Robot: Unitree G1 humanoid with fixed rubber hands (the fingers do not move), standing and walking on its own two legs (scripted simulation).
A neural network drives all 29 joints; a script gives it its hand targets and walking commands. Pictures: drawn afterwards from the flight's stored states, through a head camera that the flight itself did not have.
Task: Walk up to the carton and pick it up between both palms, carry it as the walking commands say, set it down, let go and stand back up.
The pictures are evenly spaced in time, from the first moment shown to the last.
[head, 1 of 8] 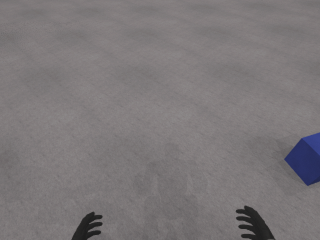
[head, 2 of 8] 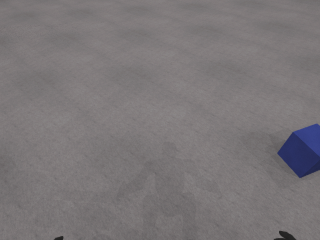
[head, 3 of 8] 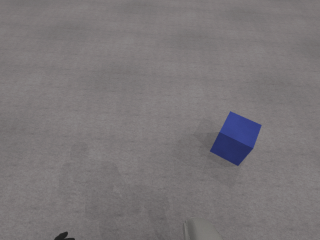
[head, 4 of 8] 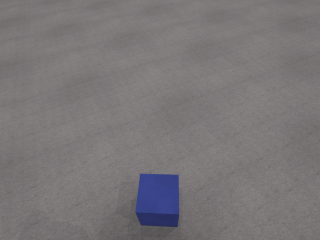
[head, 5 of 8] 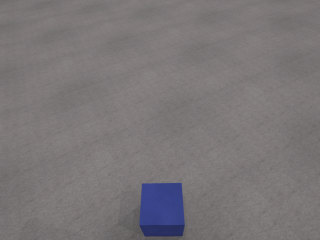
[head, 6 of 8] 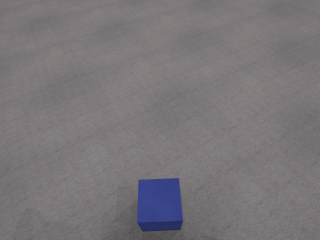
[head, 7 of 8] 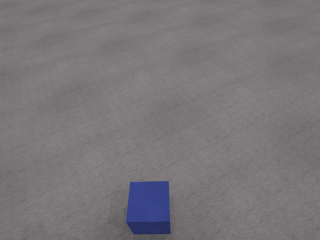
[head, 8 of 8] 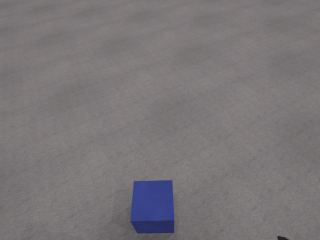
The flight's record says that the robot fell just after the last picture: no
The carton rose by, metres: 0.00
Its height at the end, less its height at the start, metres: +0.00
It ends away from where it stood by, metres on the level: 0.00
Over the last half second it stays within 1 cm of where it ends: yes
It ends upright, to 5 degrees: yes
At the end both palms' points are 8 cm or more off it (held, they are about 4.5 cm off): yes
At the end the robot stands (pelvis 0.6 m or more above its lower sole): yes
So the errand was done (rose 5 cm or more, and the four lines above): no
